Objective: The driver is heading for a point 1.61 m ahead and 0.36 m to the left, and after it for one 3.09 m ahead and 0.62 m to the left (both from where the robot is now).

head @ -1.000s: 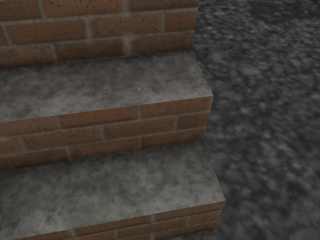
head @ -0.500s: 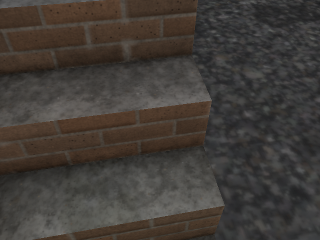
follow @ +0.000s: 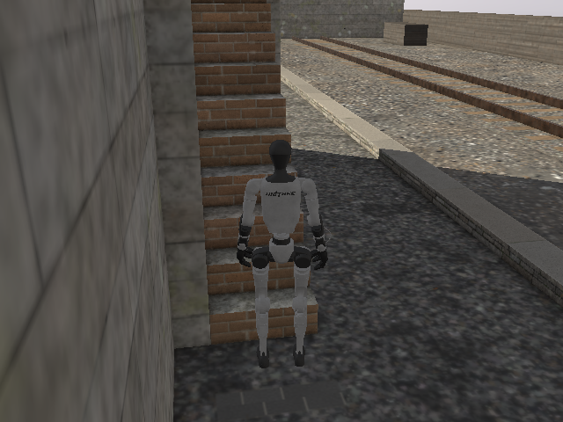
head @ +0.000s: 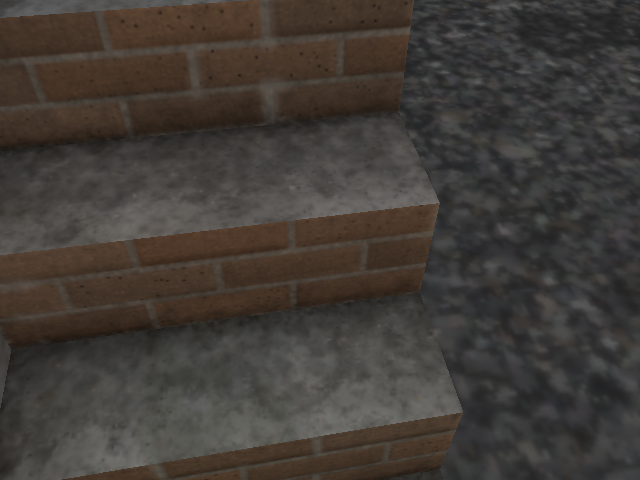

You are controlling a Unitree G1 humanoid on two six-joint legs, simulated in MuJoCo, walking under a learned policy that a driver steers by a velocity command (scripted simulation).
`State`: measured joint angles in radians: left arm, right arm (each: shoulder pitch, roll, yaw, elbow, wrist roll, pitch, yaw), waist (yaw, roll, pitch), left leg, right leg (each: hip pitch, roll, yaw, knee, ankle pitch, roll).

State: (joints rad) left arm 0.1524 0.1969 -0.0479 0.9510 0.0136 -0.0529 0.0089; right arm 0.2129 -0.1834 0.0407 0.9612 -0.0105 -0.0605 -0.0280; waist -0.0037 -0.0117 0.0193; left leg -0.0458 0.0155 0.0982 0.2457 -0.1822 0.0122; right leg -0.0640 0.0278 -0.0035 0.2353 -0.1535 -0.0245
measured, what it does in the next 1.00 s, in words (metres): stands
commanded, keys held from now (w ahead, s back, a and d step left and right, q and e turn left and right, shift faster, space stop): w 1.00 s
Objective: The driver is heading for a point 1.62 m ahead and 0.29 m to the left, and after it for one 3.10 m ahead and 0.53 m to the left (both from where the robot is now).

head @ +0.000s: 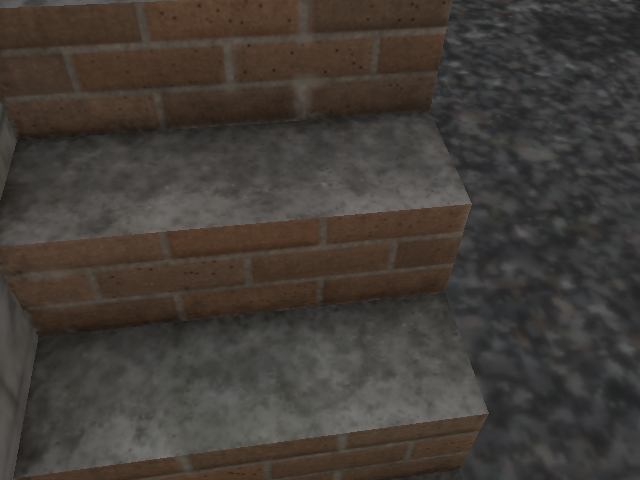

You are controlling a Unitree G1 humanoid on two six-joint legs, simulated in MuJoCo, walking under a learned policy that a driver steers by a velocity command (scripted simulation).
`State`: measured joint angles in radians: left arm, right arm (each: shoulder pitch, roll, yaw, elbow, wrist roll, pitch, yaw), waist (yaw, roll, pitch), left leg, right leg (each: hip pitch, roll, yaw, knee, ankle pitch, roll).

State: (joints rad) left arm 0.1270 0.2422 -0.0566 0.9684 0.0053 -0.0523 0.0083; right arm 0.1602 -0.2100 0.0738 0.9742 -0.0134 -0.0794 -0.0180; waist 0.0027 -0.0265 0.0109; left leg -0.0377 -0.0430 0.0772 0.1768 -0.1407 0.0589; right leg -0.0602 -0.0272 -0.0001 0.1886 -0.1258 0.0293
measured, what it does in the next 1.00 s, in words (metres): stands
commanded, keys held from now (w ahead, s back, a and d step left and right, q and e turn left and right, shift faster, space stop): w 1.00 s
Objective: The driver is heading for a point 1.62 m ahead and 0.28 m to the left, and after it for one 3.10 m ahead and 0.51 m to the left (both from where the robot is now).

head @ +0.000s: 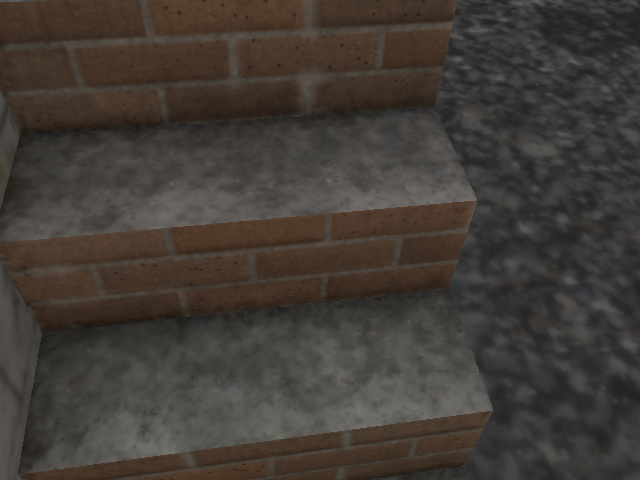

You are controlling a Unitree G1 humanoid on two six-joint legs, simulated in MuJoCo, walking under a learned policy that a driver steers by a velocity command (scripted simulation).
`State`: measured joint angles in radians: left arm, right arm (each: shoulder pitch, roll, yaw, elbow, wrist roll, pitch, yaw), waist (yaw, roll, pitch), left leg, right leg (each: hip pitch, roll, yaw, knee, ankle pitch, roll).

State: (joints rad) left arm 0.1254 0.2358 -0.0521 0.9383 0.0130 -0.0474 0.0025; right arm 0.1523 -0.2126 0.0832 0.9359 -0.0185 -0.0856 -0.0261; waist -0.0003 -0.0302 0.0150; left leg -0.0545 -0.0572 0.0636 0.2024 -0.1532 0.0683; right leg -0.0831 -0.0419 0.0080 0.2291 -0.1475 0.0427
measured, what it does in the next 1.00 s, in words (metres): stands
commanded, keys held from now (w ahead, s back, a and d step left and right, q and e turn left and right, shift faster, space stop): w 0.28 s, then no key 0.72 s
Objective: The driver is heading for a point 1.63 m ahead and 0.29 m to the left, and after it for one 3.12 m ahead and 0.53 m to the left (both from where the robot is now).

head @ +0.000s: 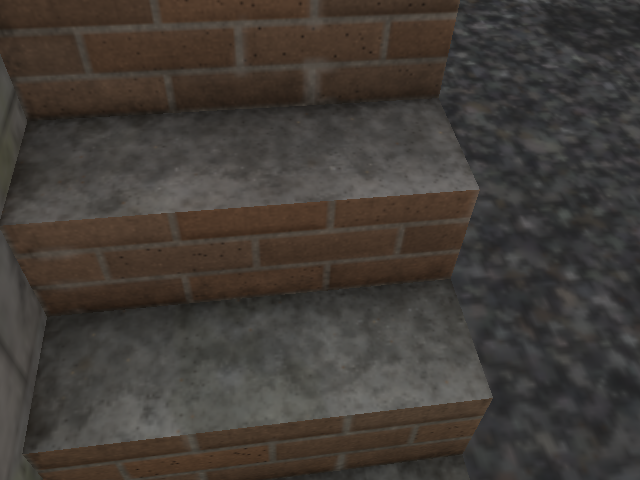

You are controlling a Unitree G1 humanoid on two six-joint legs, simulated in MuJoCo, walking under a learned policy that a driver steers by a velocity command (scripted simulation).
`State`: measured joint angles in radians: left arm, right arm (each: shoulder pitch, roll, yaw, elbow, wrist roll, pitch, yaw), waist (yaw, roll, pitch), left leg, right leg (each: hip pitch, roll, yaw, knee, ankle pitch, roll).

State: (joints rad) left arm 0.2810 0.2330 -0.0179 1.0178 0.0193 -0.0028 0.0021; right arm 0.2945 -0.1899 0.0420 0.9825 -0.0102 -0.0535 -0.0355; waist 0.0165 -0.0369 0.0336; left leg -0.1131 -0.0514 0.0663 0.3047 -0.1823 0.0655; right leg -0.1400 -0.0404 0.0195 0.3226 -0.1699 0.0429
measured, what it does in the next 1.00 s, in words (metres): stands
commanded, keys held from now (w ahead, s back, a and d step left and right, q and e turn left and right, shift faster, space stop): no key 0.38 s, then w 0.62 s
